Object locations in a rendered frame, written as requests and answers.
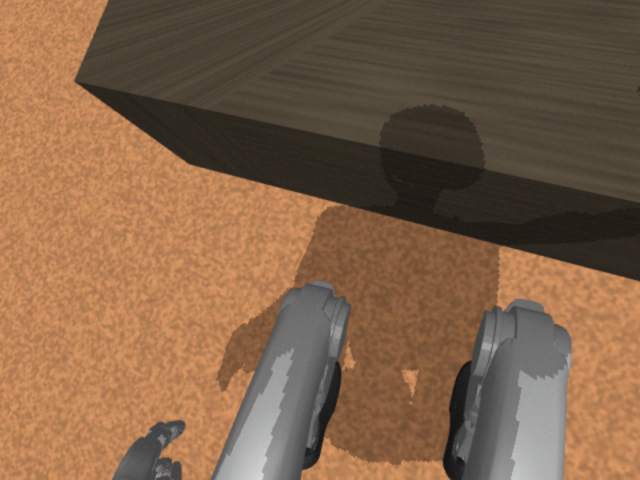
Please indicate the right robot foot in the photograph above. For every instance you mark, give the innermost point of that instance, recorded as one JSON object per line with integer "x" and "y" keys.
{"x": 453, "y": 465}

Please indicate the left robot hand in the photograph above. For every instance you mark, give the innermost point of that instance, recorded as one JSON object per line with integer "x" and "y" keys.
{"x": 141, "y": 462}

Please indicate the left robot foot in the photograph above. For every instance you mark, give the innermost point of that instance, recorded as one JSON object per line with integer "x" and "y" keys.
{"x": 312, "y": 454}

